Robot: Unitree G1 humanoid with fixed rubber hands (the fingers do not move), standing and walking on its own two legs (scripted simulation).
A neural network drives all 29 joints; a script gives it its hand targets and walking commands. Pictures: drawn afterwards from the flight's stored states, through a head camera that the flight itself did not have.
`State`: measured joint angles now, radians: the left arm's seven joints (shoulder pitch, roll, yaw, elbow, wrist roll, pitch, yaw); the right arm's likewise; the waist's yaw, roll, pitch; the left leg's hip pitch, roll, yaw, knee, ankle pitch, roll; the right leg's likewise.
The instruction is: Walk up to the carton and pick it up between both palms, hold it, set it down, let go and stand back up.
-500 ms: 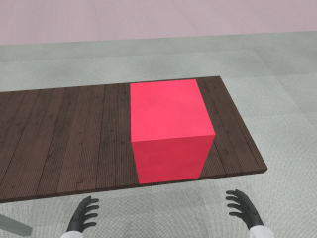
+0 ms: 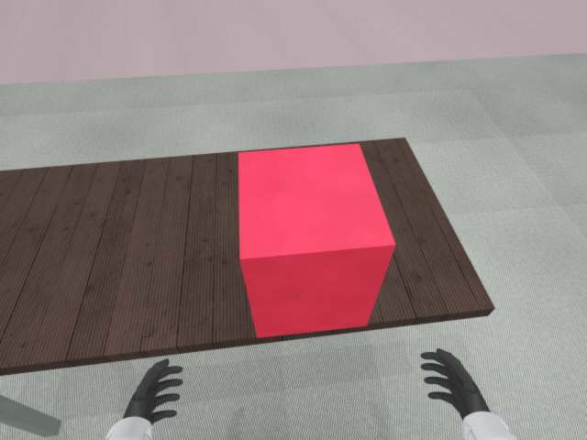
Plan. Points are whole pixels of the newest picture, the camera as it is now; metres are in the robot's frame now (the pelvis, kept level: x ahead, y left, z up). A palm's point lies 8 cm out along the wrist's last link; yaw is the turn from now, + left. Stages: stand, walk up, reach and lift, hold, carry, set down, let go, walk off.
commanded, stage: let go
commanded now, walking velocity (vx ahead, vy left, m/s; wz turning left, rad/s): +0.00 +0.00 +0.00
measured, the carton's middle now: (306, 244) +0.42 -0.01 -0.02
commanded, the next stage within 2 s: stand in 0.12 s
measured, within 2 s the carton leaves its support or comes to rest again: neither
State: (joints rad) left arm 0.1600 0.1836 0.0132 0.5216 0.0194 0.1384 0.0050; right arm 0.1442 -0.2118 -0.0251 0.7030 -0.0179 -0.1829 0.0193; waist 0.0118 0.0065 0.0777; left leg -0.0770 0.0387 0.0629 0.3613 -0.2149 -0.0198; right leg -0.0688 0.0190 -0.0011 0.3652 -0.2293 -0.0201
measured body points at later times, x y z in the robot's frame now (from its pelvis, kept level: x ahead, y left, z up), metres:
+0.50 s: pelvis +0.00 +0.00 -0.01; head +0.01 +0.00 +0.44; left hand +0.13 +0.25 -0.12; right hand +0.09 -0.26 -0.13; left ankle -0.01 +0.13 -0.75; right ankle -0.02 -0.11 -0.75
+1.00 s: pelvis +0.00 +0.01 +0.00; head +0.01 +0.01 +0.45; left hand +0.04 +0.26 -0.15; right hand +0.02 -0.24 -0.15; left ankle -0.01 +0.13 -0.75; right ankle -0.02 -0.11 -0.75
